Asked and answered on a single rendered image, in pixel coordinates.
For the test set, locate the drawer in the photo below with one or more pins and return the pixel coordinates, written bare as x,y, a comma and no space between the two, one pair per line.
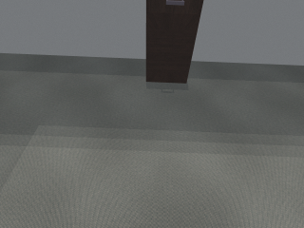
190,6

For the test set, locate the cabinet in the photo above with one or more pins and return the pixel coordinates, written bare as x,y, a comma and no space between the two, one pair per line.
170,41

